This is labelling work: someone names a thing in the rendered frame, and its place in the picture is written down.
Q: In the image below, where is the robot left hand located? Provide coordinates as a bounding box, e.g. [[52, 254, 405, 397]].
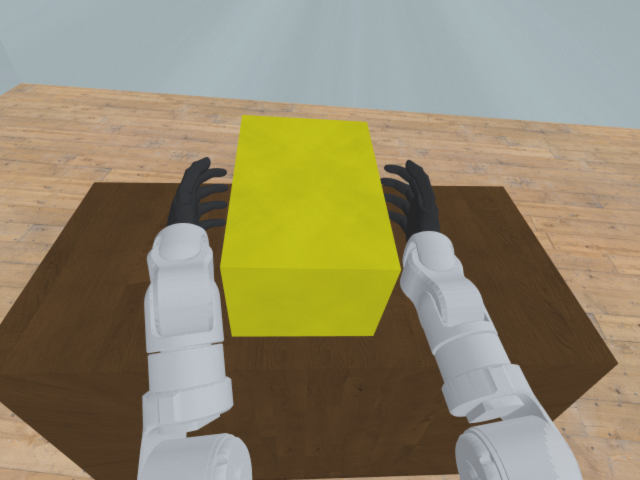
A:
[[167, 157, 228, 230]]

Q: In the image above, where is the robot right hand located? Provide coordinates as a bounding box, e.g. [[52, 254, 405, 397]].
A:
[[380, 160, 441, 243]]

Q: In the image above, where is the robot left forearm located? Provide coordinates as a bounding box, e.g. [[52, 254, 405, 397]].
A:
[[137, 223, 233, 480]]

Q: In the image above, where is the right robot upper arm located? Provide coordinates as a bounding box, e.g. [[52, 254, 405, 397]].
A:
[[455, 415, 581, 480]]

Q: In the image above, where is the carton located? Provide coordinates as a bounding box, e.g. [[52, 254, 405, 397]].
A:
[[220, 115, 401, 337]]

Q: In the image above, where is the pedestal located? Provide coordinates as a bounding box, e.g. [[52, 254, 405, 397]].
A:
[[0, 182, 618, 480]]

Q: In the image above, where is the left robot upper arm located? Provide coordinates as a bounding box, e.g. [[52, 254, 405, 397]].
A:
[[140, 433, 252, 480]]

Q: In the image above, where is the robot right forearm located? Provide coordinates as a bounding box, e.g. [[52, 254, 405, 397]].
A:
[[400, 231, 583, 480]]

